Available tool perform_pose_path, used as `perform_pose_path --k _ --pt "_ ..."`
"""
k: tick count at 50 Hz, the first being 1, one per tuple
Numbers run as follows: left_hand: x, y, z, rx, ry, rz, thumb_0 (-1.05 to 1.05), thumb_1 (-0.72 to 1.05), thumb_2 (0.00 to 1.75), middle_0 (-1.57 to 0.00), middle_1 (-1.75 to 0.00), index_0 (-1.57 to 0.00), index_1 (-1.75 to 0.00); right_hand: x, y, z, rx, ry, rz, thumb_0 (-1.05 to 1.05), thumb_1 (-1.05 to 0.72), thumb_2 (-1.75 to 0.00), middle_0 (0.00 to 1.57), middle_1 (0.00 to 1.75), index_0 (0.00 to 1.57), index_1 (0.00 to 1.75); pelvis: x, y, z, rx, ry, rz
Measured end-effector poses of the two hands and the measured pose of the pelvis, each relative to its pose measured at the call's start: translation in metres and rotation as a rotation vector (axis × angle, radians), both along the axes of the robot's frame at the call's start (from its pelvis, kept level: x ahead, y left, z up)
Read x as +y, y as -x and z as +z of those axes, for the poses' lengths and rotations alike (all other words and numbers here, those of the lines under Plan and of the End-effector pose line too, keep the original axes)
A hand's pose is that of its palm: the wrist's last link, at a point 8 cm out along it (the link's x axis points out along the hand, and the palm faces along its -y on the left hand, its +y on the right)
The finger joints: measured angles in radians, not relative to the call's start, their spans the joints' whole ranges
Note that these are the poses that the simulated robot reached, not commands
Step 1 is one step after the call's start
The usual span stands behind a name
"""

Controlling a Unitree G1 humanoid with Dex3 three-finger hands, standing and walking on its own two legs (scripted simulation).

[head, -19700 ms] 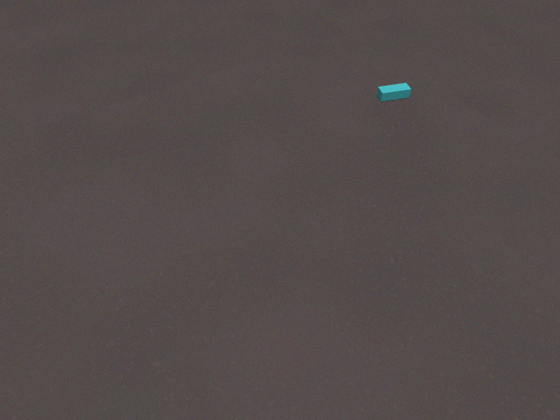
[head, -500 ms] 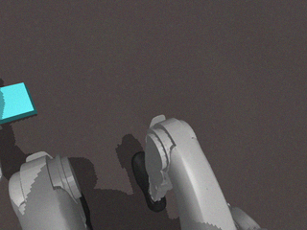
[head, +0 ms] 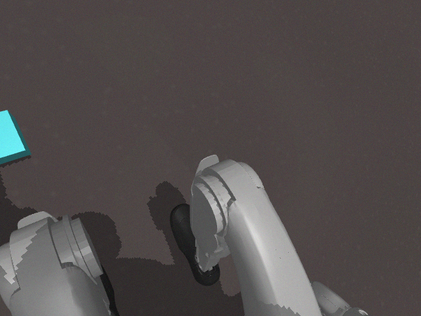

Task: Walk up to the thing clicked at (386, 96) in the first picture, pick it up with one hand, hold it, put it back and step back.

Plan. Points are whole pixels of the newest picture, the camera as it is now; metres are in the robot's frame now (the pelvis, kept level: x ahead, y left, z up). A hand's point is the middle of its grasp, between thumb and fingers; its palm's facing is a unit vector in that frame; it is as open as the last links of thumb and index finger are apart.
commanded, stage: close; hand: left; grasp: from above
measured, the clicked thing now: out of the picture +0.44 +0.31 -0.27
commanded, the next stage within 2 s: settle in 1.52 s
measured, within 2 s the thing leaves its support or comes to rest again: leaves its support in 1.96 s
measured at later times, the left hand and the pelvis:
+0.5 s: hand out of the picture +0.43 +0.30 -0.26, palm faces -0.47 -0.14 -0.87, open 12.1 cm; pelvis +0.00 +0.00 +0.00, yaw +0 degrees
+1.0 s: hand out of the picture +0.43 +0.30 -0.25, palm faces -0.44 -0.14 -0.88, open 11.2 cm; pelvis -0.01 +0.00 +0.01, yaw -1 degrees
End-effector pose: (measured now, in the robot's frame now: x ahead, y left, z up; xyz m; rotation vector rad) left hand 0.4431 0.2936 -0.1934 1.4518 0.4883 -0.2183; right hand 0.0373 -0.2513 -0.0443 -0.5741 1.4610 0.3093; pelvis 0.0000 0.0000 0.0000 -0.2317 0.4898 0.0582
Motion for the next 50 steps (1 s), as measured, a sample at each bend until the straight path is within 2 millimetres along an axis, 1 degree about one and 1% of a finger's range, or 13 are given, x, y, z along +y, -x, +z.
perform_pose_path --k 5,13,20,30,40,50 --pt "-0.001 0.001 -0.002 0.001 -0.006 0.035 0.0 -0.36 0.93 -0.14 -1.06 -0.16 -1.03 -0.002 0.002 0.003 -0.005 -0.003 -0.001 0.0 -0.89 -0.9 0.2 0.3 0.2 0.3 0.0 0.002 0.001 -0.001 0.001 -0.004" --pt "0.007 0.002 -0.006 0.026 0.006 0.094 -0.01 -0.35 0.91 -0.16 -1.04 -0.19 -1.01 -0.003 0.007 0.006 0.004 0.0 -0.002 0.0 -0.89 -0.9 0.2 0.3 0.2 0.3 -0.001 0.003 0.0 -0.008 -0.001 -0.002" --pt "0.012 0.005 -0.006 0.046 0.005 0.066 -0.01 -0.29 0.89 -0.2 -1.03 -0.23 -1.0 0.0 0.006 0.005 0.01 0.001 0.002 0.0 -0.9 -0.9 0.2 0.3 0.2 0.3 -0.001 0.002 0.001 -0.01 0.004 -0.003" --pt "0.007 0.009 -0.005 0.03 0.005 0.004 0.0 -0.2 0.87 -0.28 -1.01 -0.31 -0.98 0.006 -0.003 0.005 -0.016 -0.016 0.044 0.0 -0.9 -0.9 0.2 0.3 0.2 0.3 0.001 0.004 0.002 -0.024 0.012 -0.005" --pt "0.006 0.012 -0.005 0.012 -0.01 0.018 0.0 -0.15 0.83 -0.33 -0.97 -0.36 -0.94 0.001 -0.007 0.012 -0.031 -0.007 0.06 0.0 -0.9 -0.9 0.2 0.3 0.2 0.3 0.001 0.006 0.006 -0.023 0.013 -0.005" --pt "0.007 0.01 -0.004 0.024 -0.004 0.053 0.0 -0.15 0.81 -0.39 -0.94 -0.41 -0.92 -0.003 -0.001 0.017 -0.028 0.004 0.045 0.0 -0.9 -0.9 0.2 0.3 0.2 0.3 0.001 0.007 0.007 -0.024 0.011 -0.003"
